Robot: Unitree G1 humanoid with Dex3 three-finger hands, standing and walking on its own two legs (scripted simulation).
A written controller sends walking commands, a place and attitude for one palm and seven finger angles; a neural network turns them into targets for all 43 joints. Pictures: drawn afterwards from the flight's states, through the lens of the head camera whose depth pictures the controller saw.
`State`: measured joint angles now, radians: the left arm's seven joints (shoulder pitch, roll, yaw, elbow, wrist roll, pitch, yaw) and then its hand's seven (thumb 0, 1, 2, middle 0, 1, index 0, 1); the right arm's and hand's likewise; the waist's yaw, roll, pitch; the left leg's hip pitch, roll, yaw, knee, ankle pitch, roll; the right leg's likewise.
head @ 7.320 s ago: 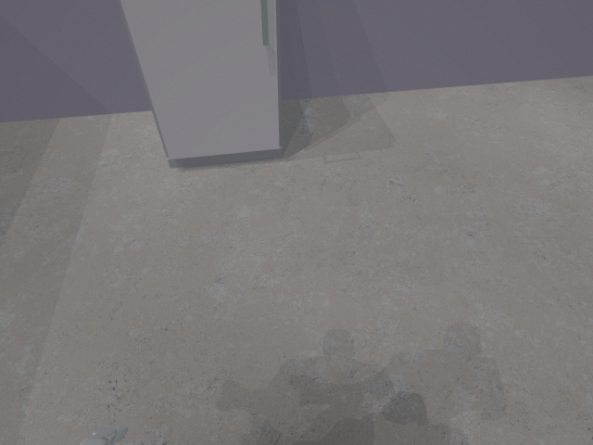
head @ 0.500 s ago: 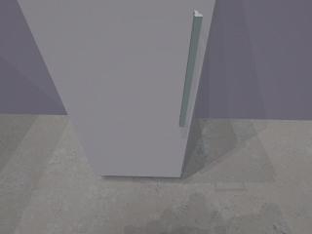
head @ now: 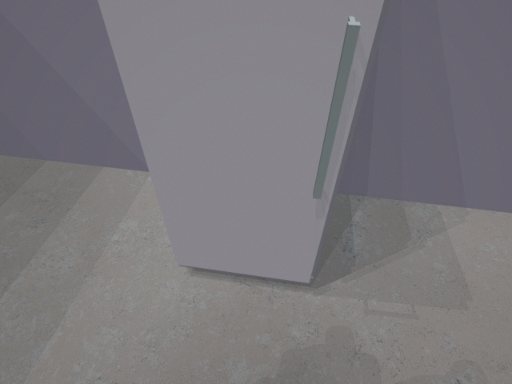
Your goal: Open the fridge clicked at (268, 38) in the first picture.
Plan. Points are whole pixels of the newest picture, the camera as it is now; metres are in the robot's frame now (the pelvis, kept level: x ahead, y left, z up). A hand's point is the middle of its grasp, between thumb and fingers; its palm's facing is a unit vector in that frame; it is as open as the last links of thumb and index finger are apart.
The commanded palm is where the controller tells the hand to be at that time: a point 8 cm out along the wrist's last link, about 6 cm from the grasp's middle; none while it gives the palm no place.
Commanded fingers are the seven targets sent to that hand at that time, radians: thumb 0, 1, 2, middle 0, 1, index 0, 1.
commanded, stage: come to a stop and stand still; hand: right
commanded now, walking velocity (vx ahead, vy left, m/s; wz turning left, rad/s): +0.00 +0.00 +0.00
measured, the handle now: (331, 123) +0.66 -0.12 +0.09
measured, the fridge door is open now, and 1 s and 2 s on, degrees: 0 0 0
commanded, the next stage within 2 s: look again from close up in 0.54 s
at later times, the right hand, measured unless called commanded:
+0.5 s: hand out of the picture -0.04 -0.19 -0.18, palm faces +0.06 +0.99 -0.16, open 7.3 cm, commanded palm none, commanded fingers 0.00 -0.90 -0.90 0.20 0.30 0.20 0.30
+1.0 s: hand out of the picture -0.03 -0.19 -0.18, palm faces +0.04 +0.99 -0.16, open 7.3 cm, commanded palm none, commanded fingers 0.00 -0.90 -0.90 0.20 0.30 0.20 0.30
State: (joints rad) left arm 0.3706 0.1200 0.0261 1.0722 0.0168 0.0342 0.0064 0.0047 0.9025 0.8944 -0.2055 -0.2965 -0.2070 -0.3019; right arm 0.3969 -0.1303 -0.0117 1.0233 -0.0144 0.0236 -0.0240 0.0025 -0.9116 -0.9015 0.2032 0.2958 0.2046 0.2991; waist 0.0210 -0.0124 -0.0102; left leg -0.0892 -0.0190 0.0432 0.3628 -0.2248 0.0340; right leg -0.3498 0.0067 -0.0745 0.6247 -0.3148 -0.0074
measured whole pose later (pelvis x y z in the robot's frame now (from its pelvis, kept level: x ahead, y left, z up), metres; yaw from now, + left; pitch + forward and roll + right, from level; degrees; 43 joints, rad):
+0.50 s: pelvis +0.00 -0.04 +0.00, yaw -1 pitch -2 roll +0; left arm 0.29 0.12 0.02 1.14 0.01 0.01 0.02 0.03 0.93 0.89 -0.20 -0.30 -0.21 -0.30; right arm 0.37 -0.13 0.00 1.10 -0.02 0.00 -0.04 0.00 -0.91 -0.90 0.20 0.30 0.20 0.30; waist 0.00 0.02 0.03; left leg -0.12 0.06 0.04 0.40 -0.25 -0.05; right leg -0.23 0.04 -0.08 0.38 -0.13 -0.07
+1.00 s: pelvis +0.00 -0.03 +0.00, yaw -1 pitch -2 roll +0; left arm 0.28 0.14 0.01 1.13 0.01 0.01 0.01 0.01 0.91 0.89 -0.20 -0.30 -0.20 -0.30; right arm 0.35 -0.13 0.01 1.10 -0.02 -0.01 -0.04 0.00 -0.91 -0.90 0.20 0.30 0.20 0.30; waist 0.00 0.01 0.04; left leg -0.12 0.05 0.03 0.40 -0.25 -0.04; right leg -0.23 0.04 -0.09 0.38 -0.12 -0.07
